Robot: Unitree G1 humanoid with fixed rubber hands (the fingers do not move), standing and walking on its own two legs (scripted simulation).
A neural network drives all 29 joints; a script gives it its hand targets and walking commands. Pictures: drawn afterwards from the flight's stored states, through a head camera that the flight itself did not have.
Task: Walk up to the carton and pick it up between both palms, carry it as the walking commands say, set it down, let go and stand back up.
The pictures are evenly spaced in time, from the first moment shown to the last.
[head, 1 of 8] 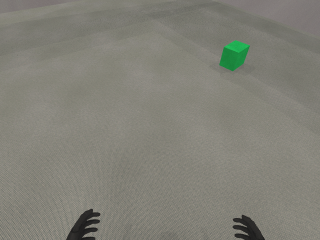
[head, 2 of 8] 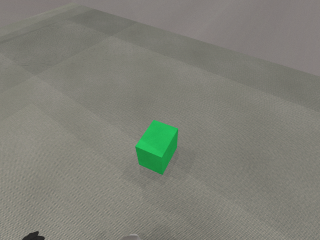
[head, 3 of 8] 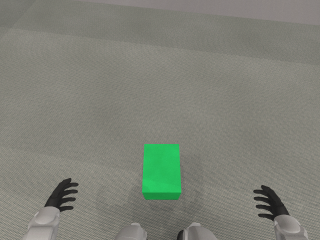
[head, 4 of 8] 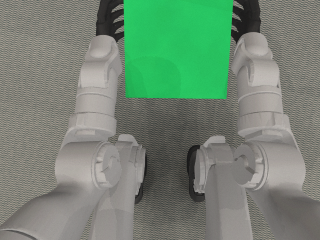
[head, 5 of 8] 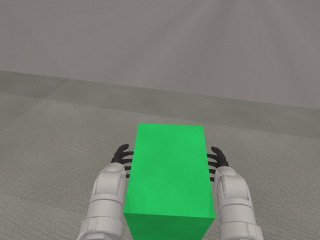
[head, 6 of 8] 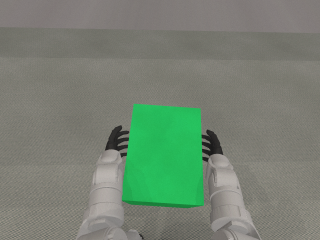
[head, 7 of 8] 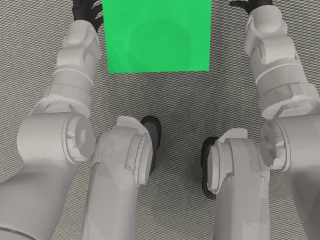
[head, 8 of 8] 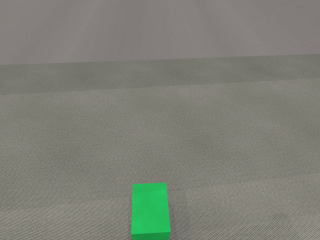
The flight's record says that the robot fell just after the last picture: no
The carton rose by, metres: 0.70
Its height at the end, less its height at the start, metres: +0.00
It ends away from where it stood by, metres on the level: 0.18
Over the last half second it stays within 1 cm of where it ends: yes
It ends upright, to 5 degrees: yes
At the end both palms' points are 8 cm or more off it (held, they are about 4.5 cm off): yes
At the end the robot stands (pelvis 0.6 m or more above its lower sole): yes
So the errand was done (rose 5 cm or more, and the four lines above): yes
